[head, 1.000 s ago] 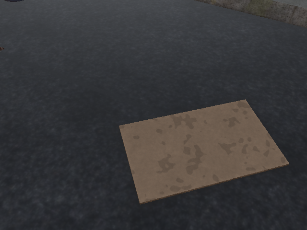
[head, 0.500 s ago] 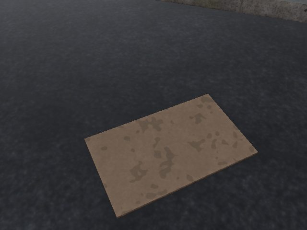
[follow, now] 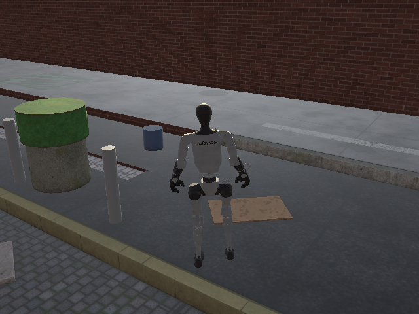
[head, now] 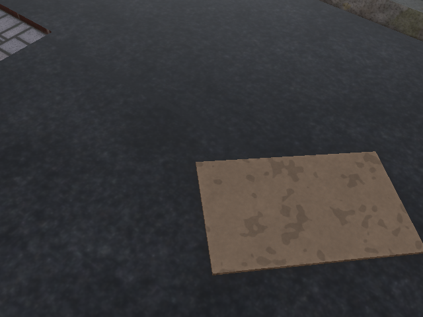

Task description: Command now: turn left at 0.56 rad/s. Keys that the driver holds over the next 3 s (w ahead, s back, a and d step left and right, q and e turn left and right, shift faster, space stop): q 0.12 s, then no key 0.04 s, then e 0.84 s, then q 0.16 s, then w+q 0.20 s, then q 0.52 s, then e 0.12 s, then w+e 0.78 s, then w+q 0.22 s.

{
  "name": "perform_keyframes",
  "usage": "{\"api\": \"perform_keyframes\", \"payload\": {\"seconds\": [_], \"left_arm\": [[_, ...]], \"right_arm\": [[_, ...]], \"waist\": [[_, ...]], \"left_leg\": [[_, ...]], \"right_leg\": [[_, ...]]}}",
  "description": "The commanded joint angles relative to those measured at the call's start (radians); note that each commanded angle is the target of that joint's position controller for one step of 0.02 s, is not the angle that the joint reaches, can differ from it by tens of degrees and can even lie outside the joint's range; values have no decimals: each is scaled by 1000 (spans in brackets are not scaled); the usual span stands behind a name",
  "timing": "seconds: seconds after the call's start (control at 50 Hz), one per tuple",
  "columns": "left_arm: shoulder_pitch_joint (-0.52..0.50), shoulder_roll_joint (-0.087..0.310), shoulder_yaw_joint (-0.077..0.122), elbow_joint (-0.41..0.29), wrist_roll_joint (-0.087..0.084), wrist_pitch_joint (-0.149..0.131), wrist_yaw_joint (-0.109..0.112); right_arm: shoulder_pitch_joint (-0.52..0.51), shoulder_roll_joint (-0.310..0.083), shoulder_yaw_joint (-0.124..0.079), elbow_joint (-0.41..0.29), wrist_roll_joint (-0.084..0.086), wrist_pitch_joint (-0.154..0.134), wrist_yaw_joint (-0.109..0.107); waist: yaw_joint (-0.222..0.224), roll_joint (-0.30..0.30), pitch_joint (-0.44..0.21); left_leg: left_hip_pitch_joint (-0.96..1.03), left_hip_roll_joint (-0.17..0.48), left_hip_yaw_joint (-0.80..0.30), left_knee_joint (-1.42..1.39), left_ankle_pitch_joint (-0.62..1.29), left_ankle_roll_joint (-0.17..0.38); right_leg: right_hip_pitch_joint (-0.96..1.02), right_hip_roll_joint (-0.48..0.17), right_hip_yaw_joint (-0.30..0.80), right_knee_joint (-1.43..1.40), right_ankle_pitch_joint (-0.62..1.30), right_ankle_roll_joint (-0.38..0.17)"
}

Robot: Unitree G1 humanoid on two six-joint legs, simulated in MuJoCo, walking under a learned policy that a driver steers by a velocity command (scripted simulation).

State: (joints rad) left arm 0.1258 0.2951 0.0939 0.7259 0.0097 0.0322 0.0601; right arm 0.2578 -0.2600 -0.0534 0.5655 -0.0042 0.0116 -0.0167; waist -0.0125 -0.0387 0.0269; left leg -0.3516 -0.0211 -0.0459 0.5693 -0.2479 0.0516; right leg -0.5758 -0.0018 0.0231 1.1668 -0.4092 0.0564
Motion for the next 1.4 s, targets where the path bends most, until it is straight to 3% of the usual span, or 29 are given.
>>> {"api": "perform_keyframes", "payload": {"seconds": [0.02, 0.16, 0.26, 0.3, 0.32, 0.34, 0.4, 0.58, 0.62, 0.66, 0.68, 0.72, 0.8, 0.9, 0.92, 0.94, 0.96, 0.98, 1.02, 1.12, 1.18, 1.2, 1.22, 1.24, 1.26, 1.3, 1.32, 1.36, 1.4], "left_arm": [[-22, 53, 14, -68, -1, -17, -1], [-36, 30, -9, -57, -9, -28, -12], [28, 7, -27, -28, -15, -42, -39], [56, 7, -37, -16, 11, -49, -53], [33, 88, -26, -39, 22, -52, -51], [-33, 53, -38, -38, 18, -54, -51], [-33, 77, -30, -58, -3, -59, -47], [0, 90, -4, -130, -25, -18, -22], [-6, 68, -6, -152, -31, -16, -27], [5, 61, -4, -164, -24, -18, -39], [-6, 96, 13, -162, -21, -18, -45], [34, 73, 11, -136, -37, -2, -49], [6, 15, -22, -159, -28, 19, -60], [121, 57, -9, -149, -27, 14, -79], [166, 100, 7, -140, -19, 11, -72], [187, 232, 38, -167, -12, 6, -53], [174, 254, 35, -203, 23, -16, -59], [147, 212, 24, -208, 30, -35, -61], [36, 135, 0, -218, -4, -40, -49], [9, -14, -69, -191, 12, -51, -31], [62, 11, -61, -149, 21, -48, -32], [116, 59, -54, -142, 9, -92, -108], [179, 138, -15, -129, 9, -111, -117], [226, 142, -9, -120, 19, -124, -105], [247, 80, -27, -104, 25, -141, -92], [185, -25, -62, -103, 32, -162, -65], [125, -33, -68, -110, 25, -167, -60], [49, -2, -61, -129, 19, -170, -55], [40, 44, -45, -135, 27, -163, -46]], "right_arm": [[-78, -142, -38, -101, -1, -18, -16], [-61, -168, -51, -103, 0, 0, -24], [-92, -91, -12, -76, -2, 5, -8], [-32, -48, 3, -36, -11, -8, -3], [18, -48, 3, -37, -35, -20, 1], [-8, -57, -2, -48, -38, -28, -1], [-151, -91, -19, -57, -23, -22, -22], [-87, -58, -41, -49, -12, -37, -14], [-48, -89, -53, -42, -15, -34, -12], [-24, -131, -63, -42, -26, -36, -19], [-8, -119, -56, -52, -31, -42, -27], [-91, -118, -50, -61, -17, -47, -41], [-157, -141, -50, -46, -8, -29, -40], [-97, -164, -60, 6, 24, -5, -27], [-44, -127, -55, 31, 25, -2, -27], [-35, -59, -35, 0, -17, -1, -21], [-180, -91, -40, -53, -12, -12, -31], [-225, -117, -49, -53, 7, -14, -36], [-172, -115, -55, -1, 1, -5, -43], [-86, -57, -32, 62, 10, 7, -33], [-132, -27, -8, 50, 12, 1, -15], [-28, -56, -19, 101, -45, -46, 52], [-24, -119, -43, 97, -49, -63, 66], [-64, -150, -54, 77, -45, -74, 57], [-97, -146, -54, 65, -29, -90, 30], [-129, -92, -34, 51, -36, -114, -6], [-114, -75, -30, 56, -50, -117, -6], [-52, -55, -27, 83, -67, -105, 27], [-61, -29, -19, 76, -54, -104, 60]], "waist": [[26, 173, -118], [-11, 201, -120], [1, 184, -136], [1, 109, -117], [-62, -57, -114], [-88, -159, -80], [-13, -115, -27], [4, -12, -65], [-2, 114, -76], [-13, 306, -106], [-30, 231, -117], [14, 97, -95], [4, 162, -84], [28, 172, -144], [30, 75, -119], [-2, -252, -90], [75, -252, -110], [80, -151, -97], [19, -69, -73], [-7, -61, -137], [45, -93, -106], [27, -66, 84], [81, -71, 74], [110, -93, 56], [124, -105, 43], [100, -71, -62], [64, -68, -75], [26, -49, -74], [34, -48, -68]], "left_leg": [[112, 196, -273, -221, 185, 148], [125, 187, -358, -215, 54, 165], [91, 191, -339, -158, 142, 155], [5, 115, -255, -116, 22, 68], [-36, 25, -157, -4, -113, 10], [54, 2, -81, -56, -94, -46], [126, -8, -49, -29, 7, -53], [135, 12, 5, -20, 37, -23], [206, 115, -98, -113, 55, 46], [262, 401, -378, -241, 208, 226], [255, 464, -412, -249, 283, 282], [181, 390, -257, -238, 219, 224], [90, 256, 12, -224, 201, 147], [108, 304, 51, -83, 222, 113], [13, 256, 120, 47, 87, 32], [-298, 127, 222, 394, -332, -96], [-412, 23, 49, 587, -452, -128], [-418, 43, -14, 664, -379, -119], [-416, 70, -27, 665, -205, -114], [-197, 86, -2, 539, -25, -142], [-73, 99, 23, 274, -60, -132], [-203, 91, 36, 384, -138, -142], [-332, 71, 29, 407, -166, -123], [-473, 65, -32, 431, -137, -100], [-590, 59, -127, 465, -85, -81], [-610, 54, -150, 552, -47, -68], [-545, 61, -100, 541, -36, -71], [-339, 69, 50, 475, -57, -88], [-183, 78, 86, 345, -95, -93]], "right_leg": [[-58, 3, 35, 32, 93, 14], [57, 21, 37, -316, 40, 17], [283, -13, 2, -580, 111, -22], [446, -52, 57, -762, 319, -66], [463, -179, 210, -767, 497, -128], [287, -221, 274, -817, 365, -225], [213, -131, 245, -838, 150, -164], [188, -73, 311, -691, 263, -175], [82, 8, 210, -548, 197, -117], [-48, 58, 46, -215, -147, -47], [-87, 18, 56, 4, -232, -19], [-66, -28, 69, 120, -137, 2], [100, -49, -46, -155, -17, 7], [324, 16, -136, -587, 138, -59], [413, 8, -51, -706, 248, -99], [547, -275, 367, -766, 566, -222], [445, -393, 563, -828, 573, -407], [418, -348, 503, -853, 420, -392], [399, -255, 369, -830, 280, -282], [371, -169, 151, -817, 426, -250], [373, -173, 140, -862, 210, -256], [267, -242, 264, -906, -212, -232], [356, -307, 383, -965, -327, -284], [481, -369, 496, -996, -358, -331], [586, -406, 558, -1001, -335, -354], [656, -388, 444, -997, -214, -340], [603, -343, 345, -1016, -184, -311], [434, -258, 155, -1049, -127, -261], [354, -233, 46, -1034, 17, -247]]}}
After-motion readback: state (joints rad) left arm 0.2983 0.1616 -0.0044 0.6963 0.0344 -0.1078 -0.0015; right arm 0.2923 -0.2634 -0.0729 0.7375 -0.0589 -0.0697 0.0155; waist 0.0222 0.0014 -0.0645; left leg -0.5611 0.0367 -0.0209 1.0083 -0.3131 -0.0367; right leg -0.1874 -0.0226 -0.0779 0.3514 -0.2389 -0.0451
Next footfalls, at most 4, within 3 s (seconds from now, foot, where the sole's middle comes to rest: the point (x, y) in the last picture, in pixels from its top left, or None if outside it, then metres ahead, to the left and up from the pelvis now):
0.30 right None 0.05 -0.14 -0.77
0.92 right None -0.02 -0.16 -0.77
1.54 left None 0.13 0.09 -0.77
1.96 right None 0.24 -0.12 -0.77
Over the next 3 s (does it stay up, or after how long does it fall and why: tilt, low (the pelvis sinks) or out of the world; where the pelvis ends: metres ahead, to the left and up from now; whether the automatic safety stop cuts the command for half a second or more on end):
stays up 0.55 -0.13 0.00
